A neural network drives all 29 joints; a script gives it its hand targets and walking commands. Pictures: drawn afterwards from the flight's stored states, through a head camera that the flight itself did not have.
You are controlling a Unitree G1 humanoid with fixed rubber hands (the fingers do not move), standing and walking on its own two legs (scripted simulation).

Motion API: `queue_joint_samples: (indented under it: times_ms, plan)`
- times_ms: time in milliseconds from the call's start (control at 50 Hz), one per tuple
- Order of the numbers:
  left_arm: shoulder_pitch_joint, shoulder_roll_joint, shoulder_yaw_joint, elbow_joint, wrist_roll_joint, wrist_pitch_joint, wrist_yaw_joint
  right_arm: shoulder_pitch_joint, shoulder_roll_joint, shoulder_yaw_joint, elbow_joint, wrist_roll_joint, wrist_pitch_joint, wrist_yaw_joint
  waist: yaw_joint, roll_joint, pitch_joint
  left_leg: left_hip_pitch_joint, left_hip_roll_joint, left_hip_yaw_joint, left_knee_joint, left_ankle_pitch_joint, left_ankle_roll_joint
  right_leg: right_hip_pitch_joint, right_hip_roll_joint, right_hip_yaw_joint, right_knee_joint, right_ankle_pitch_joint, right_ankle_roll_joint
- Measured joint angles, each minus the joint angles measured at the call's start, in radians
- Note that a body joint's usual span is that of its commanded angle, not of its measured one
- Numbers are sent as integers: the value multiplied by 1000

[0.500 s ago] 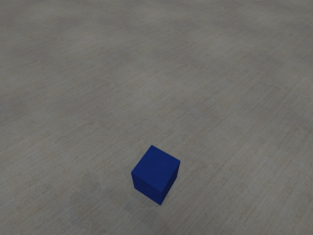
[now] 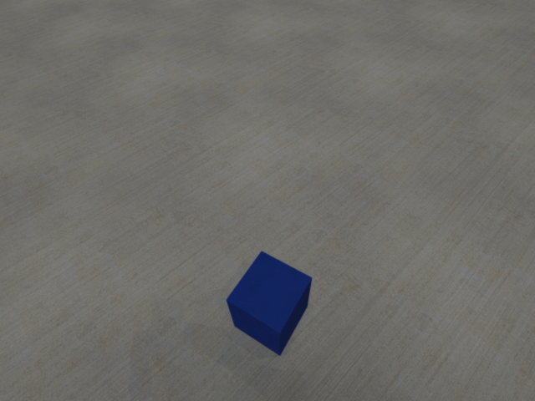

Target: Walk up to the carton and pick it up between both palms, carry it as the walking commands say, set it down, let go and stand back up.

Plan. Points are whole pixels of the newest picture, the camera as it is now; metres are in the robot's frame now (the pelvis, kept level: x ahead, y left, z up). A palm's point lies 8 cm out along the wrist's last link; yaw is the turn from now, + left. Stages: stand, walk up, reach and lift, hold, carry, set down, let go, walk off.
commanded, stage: walk up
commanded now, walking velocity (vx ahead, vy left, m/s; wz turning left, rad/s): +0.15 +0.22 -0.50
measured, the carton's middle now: (270, 303) +0.53 +0.05 -0.65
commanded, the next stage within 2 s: stand in 1.94 s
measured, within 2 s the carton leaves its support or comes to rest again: neither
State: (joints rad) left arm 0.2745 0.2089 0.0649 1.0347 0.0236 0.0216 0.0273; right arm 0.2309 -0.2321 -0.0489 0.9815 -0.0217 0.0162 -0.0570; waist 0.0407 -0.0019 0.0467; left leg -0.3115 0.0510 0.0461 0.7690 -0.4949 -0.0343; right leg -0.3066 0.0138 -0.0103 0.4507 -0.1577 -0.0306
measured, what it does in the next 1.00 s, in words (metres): steps to the left, turning right: left foot, then right foot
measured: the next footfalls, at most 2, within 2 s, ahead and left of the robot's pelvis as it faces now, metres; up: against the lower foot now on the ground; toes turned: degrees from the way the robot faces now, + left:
left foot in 0.18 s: +0.03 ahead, +0.18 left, +0.00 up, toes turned -2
right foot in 0.56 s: +0.06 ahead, +0.03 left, +0.00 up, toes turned -25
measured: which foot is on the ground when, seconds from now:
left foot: up 0.00-0.16, down 0.18-0.56, up 0.58-0.92, down 0.94-1.00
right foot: down 0.00-0.16, up 0.18-0.54, down 0.56-0.92, up 0.94-1.00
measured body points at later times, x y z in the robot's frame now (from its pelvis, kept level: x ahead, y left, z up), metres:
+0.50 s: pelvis +0.04 +0.12 +0.00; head +0.05 +0.11 +0.44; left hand +0.21 +0.33 -0.14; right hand -0.07 -0.08 -0.16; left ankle -0.01 +0.18 -0.74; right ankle +0.02 +0.03 -0.71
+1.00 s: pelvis +0.15 +0.25 -0.01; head +0.20 +0.25 +0.43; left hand +0.27 +0.51 -0.16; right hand +0.16 -0.03 -0.14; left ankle +0.25 +0.39 -0.74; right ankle +0.04 +0.09 -0.70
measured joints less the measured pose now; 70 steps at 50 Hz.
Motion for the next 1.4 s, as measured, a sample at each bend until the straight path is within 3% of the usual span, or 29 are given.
queue_joint_samples:
  times_ms: [80, 160, 200, 240, 320, 400, 500, 540, 560, 600, 640, 680, 780, 900, 940, 980, 1020, 1080, 1200, 1280, 1340, 1400]
  plan:
    - [18, 34, 15, 12, 11, 19, 24, -10, -26, -8, -64, -26, 20, 43, -3, -16, -13, -59, -28, -10, 55, 29, -6, -13, -21, 49, -34, 28, 28]
    - [19, 76, 20, 22, 6, 31, 15, 11, -32, 0, -93, -4, 5, 57, -13, -30, -41, 42, -25, -8, -198, 104, 11, -47, -44, 108, -8, 13, 65]
    - [6, 88, 18, 14, 8, 36, 15, 36, -28, 6, -85, -11, 5, 49, -30, -27, -51, 67, -33, 10, -273, 207, 27, -119, -49, 107, 157, -170, 51]
    - [-8, 89, 19, 0, 11, 42, 14, 68, -16, 18, -69, -20, 16, 48, -42, -22, -59, 88, -38, 41, -279, 213, 55, -183, -51, 61, 358, -273, 51]
    - [-36, 85, 20, -39, 7, 43, -7, 124, 16, 29, -40, -21, 14, 31, -61, -5, -61, 164, -45, 101, -358, 216, 87, -233, -46, -21, 608, -228, 52]
    - [-74, 66, 16, -76, 2, 42, -13, 171, 49, 46, -17, -23, 1, 23, -73, -11, -57, 202, -68, 156, -395, 210, 106, -193, -47, -54, 551, -210, 48]
    - [-124, -1, 5, -105, 1, 34, -5, 190, 57, 46, 18, -33, 5, 28, -89, -2, -41, 206, -92, 223, -357, 154, 125, -101, -51, -78, 342, -276, 38]
    - [-134, -27, 3, -114, 4, 24, 5, 191, 51, 40, 23, -30, 6, 31, -90, 10, -29, 188, -89, 247, -289, 104, 127, -39, -50, -100, 221, -222, 28]
    - [-136, -39, 4, -112, 8, 13, 14, 190, 44, 38, 23, -26, 6, 33, -88, 26, -20, 165, -75, 253, -223, 71, 122, -17, -45, -107, 178, -180, 10]
    - [-126, -51, 8, -96, 14, 1, 32, 168, 35, 27, 8, -19, 13, 38, -81, 47, -5, 60, -67, 174, 18, 12, 62, -17, -38, -107, 188, -173, -11]
    - [-91, -47, 15, -65, 15, 0, 42, 129, 25, 11, -15, -21, 20, 42, -73, 50, 2, -45, -62, 94, 226, 31, 17, 9, -41, -94, 152, -167, -6]
    - [-48, -36, 18, -33, 14, -1, 42, 81, 11, -4, -38, -26, 26, 50, -60, 46, 5, -115, -33, 42, 304, 98, -13, 44, -51, -71, 91, -140, 14]
    - [30, -7, 30, -5, 21, -12, 28, -36, -28, -10, -82, -16, 43, 82, -22, 18, 9, -193, 46, -44, 199, 193, -50, 83, -109, -6, 1, -96, 68]
    - [42, 39, 35, -7, 26, -12, 6, -125, -28, 3, -90, -7, 34, 96, 28, -15, 15, -97, 62, -32, -146, 269, -59, 65, -181, 57, 30, -122, 144]
    - [37, 53, 35, -15, 27, -9, 4, -123, -28, 2, -86, -12, 10, 81, 25, -3, 6, -48, 69, -17, -237, 315, -51, 16, -171, 74, 152, -241, 125]
    - [-4, 77, 40, -17, 22, 5, 9, -120, 5, 9, -70, -13, -6, 61, 20, -27, 21, -66, 67, -9, -176, 266, -43, -59, -130, 94, 355, -382, 106]
    - [-43, 92, 41, -20, 12, 16, 2, -104, 29, 17, -62, -11, -17, 47, 6, -37, 29, -48, 79, -3, -186, 247, -35, -118, -78, 65, 514, -390, 92]
    - [-89, 93, 31, -33, -1, 28, -19, -82, 40, 18, -61, -12, -21, 38, -18, -44, 31, -7, 84, 14, -237, 265, -24, -151, -39, 4, 598, -330, 82]
    - [-165, 53, 7, -66, -9, 42, -35, -64, 8, -1, -63, -18, -13, 33, -49, -14, 17, 26, 79, 60, -259, 265, -7, -64, 0, -45, 392, -320, 73]
    - [-188, 37, -1, -73, -8, 29, -37, -53, -22, -15, -57, -10, -2, 38, -61, 16, 6, 18, 84, 82, -220, 243, -19, 78, 11, -50, 86, -172, 52]
    - [-178, 25, -5, -66, -1, 6, -34, -43, -35, -21, -45, -1, 24, 36, -65, 52, 6, -16, 84, 36, -109, 96, -27, 102, 30, -51, 41, -133, -14]
    - [-159, 17, -23, -56, -3, -8, -23, -32, -32, -14, -29, 10, 36, 41, -73, 53, 5, -43, 47, -15, -13, 61, -20, 141, 22, -46, -28, -101, -31]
